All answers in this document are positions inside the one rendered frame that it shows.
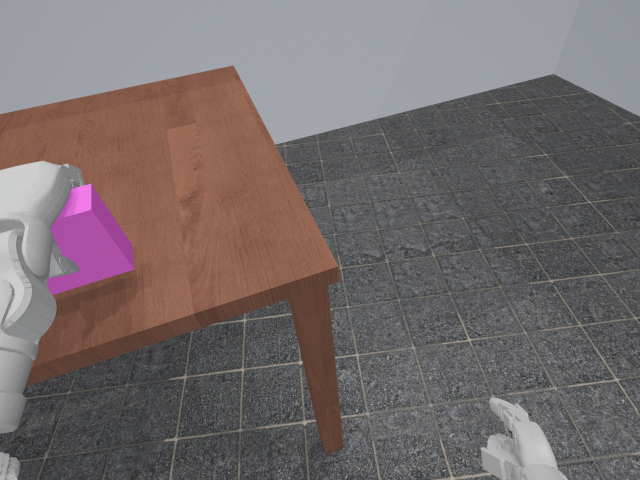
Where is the sponge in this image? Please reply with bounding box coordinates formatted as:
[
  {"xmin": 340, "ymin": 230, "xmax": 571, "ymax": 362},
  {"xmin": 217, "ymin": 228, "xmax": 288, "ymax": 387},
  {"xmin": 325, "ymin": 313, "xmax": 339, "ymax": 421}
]
[{"xmin": 47, "ymin": 184, "xmax": 134, "ymax": 295}]

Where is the table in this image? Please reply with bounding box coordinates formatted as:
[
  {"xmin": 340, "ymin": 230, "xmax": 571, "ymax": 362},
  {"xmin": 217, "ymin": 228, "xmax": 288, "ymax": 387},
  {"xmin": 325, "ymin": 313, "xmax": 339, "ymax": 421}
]
[{"xmin": 0, "ymin": 65, "xmax": 344, "ymax": 455}]

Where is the robot left forearm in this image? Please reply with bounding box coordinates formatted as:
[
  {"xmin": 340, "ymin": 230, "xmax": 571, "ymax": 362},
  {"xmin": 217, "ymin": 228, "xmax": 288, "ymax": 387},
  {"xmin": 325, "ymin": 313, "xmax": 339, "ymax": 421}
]
[{"xmin": 0, "ymin": 213, "xmax": 57, "ymax": 433}]

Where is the robot left upper arm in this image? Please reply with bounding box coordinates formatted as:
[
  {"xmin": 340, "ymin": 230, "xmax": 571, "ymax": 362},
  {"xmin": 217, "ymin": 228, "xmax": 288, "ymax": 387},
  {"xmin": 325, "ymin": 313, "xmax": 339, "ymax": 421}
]
[{"xmin": 0, "ymin": 452, "xmax": 20, "ymax": 480}]

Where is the robot left hand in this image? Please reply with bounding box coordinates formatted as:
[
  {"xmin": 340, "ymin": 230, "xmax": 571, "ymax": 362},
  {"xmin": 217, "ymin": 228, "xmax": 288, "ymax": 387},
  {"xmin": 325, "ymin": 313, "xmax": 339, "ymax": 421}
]
[{"xmin": 0, "ymin": 161, "xmax": 85, "ymax": 278}]

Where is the robot right hand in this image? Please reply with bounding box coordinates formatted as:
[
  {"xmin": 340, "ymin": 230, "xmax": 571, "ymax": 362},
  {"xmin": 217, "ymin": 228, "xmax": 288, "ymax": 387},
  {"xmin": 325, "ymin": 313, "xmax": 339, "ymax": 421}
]
[{"xmin": 481, "ymin": 398, "xmax": 558, "ymax": 480}]

